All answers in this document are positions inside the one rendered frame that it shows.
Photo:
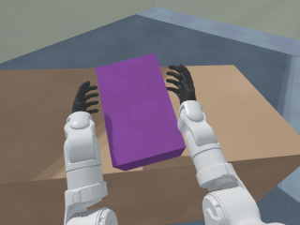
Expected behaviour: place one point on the robot right forearm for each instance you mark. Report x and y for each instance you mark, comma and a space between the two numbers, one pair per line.
213, 170

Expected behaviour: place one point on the left robot hand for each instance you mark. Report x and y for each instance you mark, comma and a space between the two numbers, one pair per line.
80, 104

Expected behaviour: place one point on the pedestal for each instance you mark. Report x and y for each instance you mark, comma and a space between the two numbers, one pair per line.
34, 108

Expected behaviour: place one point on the right robot hand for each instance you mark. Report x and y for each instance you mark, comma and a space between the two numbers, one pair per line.
186, 89

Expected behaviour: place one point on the left robot upper arm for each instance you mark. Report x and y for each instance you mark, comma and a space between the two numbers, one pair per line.
99, 216

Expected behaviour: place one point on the carton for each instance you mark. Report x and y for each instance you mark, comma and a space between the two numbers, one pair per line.
139, 118

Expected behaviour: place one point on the robot left forearm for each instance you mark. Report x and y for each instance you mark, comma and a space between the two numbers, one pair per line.
85, 184

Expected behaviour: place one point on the right robot upper arm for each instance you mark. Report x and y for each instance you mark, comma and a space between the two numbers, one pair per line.
231, 206

